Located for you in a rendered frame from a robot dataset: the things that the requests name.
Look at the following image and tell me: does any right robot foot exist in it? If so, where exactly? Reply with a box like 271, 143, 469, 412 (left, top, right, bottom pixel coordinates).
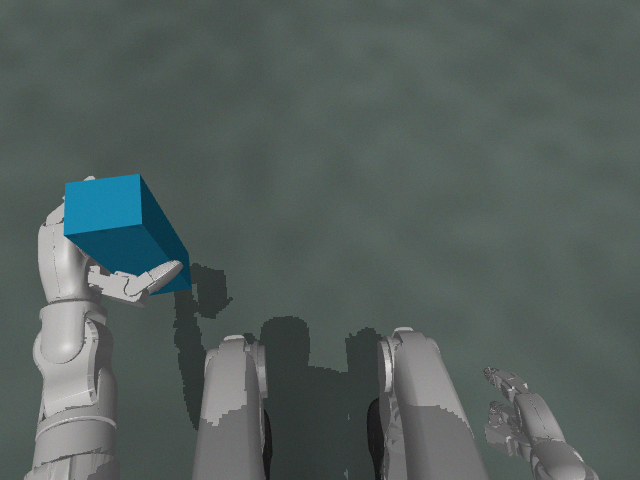
367, 398, 384, 480

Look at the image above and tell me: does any right robot arm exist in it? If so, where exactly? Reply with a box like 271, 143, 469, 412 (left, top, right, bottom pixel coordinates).
530, 440, 599, 480

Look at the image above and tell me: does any carton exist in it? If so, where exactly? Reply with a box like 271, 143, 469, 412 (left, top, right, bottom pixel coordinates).
64, 174, 192, 296

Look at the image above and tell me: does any left robot hand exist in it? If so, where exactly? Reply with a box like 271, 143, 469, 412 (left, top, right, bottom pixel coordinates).
38, 176, 183, 308

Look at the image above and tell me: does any left robot arm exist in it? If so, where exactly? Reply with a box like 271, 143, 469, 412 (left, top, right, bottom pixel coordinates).
23, 299, 120, 480

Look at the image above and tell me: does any right robot hand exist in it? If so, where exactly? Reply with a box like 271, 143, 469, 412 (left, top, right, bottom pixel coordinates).
484, 367, 566, 463

